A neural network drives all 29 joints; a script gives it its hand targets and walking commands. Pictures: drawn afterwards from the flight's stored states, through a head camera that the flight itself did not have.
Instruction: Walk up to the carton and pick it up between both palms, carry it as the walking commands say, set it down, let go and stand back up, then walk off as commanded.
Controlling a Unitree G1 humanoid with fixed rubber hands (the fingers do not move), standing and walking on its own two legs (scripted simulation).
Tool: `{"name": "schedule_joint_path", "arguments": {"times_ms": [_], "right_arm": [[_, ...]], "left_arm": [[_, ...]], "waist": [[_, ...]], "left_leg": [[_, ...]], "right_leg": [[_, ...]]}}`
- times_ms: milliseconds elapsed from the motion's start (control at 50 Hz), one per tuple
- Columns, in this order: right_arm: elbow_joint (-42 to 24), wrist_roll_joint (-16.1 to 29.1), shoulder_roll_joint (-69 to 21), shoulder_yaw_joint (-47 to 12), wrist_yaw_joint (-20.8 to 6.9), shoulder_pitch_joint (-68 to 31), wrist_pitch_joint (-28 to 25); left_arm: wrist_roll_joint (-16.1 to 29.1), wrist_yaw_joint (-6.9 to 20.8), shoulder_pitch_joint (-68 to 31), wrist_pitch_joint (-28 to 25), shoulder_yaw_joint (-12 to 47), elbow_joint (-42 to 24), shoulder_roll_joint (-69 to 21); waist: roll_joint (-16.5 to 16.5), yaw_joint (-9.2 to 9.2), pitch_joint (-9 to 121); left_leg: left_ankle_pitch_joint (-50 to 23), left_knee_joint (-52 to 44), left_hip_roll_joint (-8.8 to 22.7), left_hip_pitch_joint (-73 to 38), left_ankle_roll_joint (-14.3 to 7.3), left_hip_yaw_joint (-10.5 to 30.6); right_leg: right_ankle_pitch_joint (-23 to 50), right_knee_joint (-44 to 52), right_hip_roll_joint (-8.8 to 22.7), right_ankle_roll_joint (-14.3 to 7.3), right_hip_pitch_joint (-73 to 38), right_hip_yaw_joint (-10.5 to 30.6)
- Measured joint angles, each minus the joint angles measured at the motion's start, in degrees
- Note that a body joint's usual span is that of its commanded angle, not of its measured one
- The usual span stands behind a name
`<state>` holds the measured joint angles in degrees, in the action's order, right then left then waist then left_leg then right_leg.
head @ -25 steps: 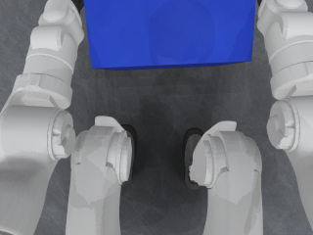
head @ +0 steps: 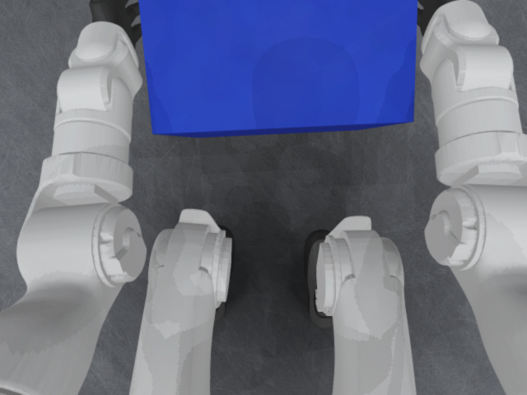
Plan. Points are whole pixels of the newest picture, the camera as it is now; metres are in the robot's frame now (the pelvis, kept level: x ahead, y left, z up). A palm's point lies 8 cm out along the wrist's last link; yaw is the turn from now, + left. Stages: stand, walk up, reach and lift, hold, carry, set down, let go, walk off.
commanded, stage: reach and lift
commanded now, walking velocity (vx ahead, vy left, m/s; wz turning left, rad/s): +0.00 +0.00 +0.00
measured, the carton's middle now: (275, 40) +0.55 +0.00 -0.19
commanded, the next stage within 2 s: none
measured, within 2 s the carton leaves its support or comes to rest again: neither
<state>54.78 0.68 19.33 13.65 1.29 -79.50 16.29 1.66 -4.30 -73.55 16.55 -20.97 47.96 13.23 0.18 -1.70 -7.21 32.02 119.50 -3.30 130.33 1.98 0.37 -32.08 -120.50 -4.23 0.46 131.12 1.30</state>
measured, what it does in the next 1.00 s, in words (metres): rises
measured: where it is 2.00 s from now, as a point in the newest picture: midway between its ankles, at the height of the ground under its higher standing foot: (267, 291)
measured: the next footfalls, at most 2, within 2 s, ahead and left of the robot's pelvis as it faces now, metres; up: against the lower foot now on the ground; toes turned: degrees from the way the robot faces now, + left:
none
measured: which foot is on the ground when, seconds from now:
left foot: down 0.00-1.00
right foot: down 0.00-1.00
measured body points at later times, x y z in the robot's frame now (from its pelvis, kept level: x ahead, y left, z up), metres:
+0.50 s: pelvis +0.00 +0.00 +0.06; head +0.32 -0.01 +0.38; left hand +0.53 +0.19 -0.04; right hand +0.55 -0.18 -0.04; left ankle +0.11 +0.12 -0.36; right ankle +0.10 -0.11 -0.36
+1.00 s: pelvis +0.01 +0.00 +0.11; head +0.29 -0.01 +0.46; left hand +0.51 +0.19 +0.03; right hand +0.53 -0.18 +0.03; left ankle +0.11 +0.12 -0.36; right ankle +0.10 -0.11 -0.36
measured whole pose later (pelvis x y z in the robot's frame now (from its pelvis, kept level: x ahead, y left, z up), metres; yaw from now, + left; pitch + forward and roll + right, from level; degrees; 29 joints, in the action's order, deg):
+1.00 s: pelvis +0.01 +0.00 +0.11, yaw -1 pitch +47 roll +1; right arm 44.9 -7.2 10.4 21.8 -0.7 -63.2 20.3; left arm -6.4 -1.5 -58.6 21.2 -27.5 38.4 5.2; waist 0.6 -2.0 9.9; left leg 28.1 97.4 -4.8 115.9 2.1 2.3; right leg -28.1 -98.1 -6.0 1.4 116.4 3.5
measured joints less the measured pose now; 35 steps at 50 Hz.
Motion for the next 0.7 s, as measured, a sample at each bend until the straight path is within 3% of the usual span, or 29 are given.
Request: {"name": "schedule_joint_path", "arguments": {"times_ms": [220, 700], "right_arm": [[-5.44, -1.74, -2.51, 2.07, -0.28, 4.83, 1.78], [-8.42, -6.71, -6.76, 7.12, -1.53, 11.0, 3.6]], "left_arm": [[-1.18, 0.59, 4.65, 1.79, -1.62, -5.22, -1.96], [-6.83, 2.5, 9.76, 4.16, -6.29, -8.11, -6.02]], "waist": [[0.12, 0.02, 5.16], [0.24, -0.19, 13.07]], "left_leg": [[-0.05, -4.16, -0.51, -1.46, 0.29, 0.42], [-3.2, -15.96, -1.23, -8.36, 0.4, 1.43]], "right_leg": [[0.07, 4.1, -0.6, 0.2, -1.42, 0.49], [3.23, 16.06, -1.43, 0.67, -8.48, 1.53]]}}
